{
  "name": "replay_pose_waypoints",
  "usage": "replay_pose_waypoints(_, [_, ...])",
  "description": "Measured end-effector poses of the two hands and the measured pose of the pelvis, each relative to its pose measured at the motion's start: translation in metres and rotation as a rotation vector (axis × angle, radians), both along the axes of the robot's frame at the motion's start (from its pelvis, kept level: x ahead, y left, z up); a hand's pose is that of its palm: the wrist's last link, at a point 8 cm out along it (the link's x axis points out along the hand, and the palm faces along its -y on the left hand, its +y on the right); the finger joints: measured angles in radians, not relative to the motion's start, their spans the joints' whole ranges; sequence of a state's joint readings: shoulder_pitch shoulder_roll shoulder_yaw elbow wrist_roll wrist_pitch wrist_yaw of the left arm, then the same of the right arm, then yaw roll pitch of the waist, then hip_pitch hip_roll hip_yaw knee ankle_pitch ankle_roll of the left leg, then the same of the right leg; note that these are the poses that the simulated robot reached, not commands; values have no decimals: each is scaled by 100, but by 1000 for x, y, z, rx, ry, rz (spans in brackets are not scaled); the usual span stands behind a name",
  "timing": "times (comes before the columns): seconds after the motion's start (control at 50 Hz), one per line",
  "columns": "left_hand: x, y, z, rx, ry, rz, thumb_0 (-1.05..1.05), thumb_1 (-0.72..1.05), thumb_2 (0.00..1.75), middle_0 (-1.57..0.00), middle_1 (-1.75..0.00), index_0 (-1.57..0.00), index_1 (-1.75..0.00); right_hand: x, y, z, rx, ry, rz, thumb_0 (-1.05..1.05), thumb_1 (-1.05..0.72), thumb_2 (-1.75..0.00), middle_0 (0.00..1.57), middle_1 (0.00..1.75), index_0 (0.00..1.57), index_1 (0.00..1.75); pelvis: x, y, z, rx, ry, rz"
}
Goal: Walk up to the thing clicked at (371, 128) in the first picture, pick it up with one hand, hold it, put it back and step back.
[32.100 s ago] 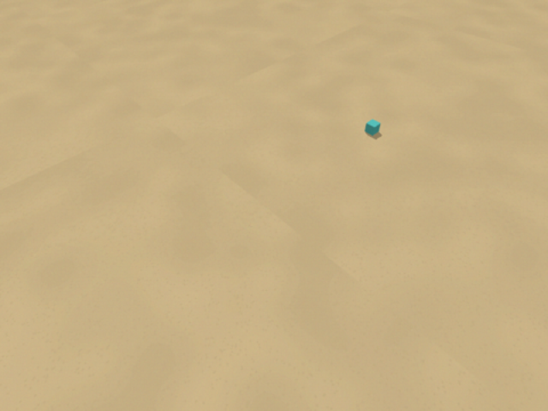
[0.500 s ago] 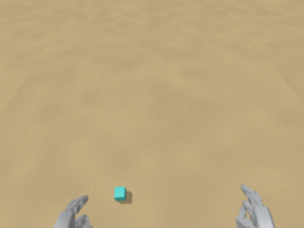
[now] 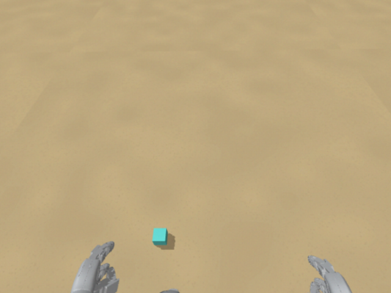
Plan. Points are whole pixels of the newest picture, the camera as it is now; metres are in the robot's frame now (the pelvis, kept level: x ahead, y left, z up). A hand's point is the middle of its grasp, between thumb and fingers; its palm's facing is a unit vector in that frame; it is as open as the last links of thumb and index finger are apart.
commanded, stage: stand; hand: left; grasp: from above
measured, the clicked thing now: (160, 236) +0.47 +0.23 -0.70
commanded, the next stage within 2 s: none
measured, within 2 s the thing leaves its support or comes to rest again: neither
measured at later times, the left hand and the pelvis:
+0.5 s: hand out of the picture +0.05 +0.24 -0.12, palm faces +0.04 -0.95 -0.32, open 7.4 cm; pelvis +0.01 +0.01 +0.05, yaw +0 degrees
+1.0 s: hand out of the picture +0.06 +0.24 -0.11, palm faces +0.02 -0.94 -0.33, open 7.4 cm; pelvis +0.00 +0.00 +0.05, yaw +0 degrees
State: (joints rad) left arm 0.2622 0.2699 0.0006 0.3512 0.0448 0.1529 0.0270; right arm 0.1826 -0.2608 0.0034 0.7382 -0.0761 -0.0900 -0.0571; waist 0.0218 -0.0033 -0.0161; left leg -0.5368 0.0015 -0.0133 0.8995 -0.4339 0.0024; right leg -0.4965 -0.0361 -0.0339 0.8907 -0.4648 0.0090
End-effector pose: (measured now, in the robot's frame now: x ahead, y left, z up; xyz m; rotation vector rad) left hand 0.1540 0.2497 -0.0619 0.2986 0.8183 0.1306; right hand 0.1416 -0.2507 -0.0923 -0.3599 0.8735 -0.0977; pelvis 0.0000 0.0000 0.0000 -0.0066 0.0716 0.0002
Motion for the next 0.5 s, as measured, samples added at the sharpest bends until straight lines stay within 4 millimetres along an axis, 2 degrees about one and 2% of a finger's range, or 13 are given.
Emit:
replay_pose_waypoints(0.12, [-32, 25, -17, 20, 141, 71, 1, 90, 89, -20, -30, -21, -30, -26, -16, 4, 8, 127, -69, 1, -91, -90, 20, 30, 20, 30, 1, 4, 15, 8, -47, -3])
replay_pose_waypoints(0.2, [-59, 35, -22, 19, 240, 109, 1, 90, 89, -20, -30, -21, -30, -43, -19, 8, 2, 187, -110, 1, -91, -90, 20, 30, 20, 30, 4, 8, 24, 4, -70, -6])
replay_pose_waypoints(0.36, [-101, 38, -22, 0, 387, 164, 1, 90, 89, -20, -30, -21, -30, -65, -11, 10, 23, 288, -153, 1, -91, -90, 20, 30, 20, 30, 8, 12, 40, 4, -104, -5])
replay_pose_waypoints(0.5, [-115, 38, -19, -2, 441, 184, 1, 90, 89, -20, -30, -21, -30, -72, -7, 10, 41, 320, -171, 1, -91, -90, 20, 30, 20, 30, 8, 12, 47, 8, -126, -5])
